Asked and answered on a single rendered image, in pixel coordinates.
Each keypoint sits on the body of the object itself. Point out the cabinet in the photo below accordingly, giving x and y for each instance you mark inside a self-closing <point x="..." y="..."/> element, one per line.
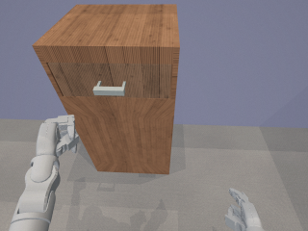
<point x="121" y="134"/>

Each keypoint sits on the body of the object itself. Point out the left robot forearm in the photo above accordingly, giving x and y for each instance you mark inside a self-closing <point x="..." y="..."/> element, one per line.
<point x="34" y="209"/>

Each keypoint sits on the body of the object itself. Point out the drawer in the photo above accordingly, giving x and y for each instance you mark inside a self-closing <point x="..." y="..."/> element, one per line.
<point x="142" y="80"/>

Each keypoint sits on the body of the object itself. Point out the handle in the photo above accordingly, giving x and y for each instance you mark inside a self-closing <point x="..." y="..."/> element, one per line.
<point x="112" y="91"/>

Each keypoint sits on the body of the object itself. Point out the robot right hand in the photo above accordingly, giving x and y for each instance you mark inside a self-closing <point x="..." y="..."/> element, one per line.
<point x="239" y="219"/>

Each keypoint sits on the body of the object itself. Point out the robot left hand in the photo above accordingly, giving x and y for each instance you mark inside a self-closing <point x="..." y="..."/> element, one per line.
<point x="51" y="142"/>

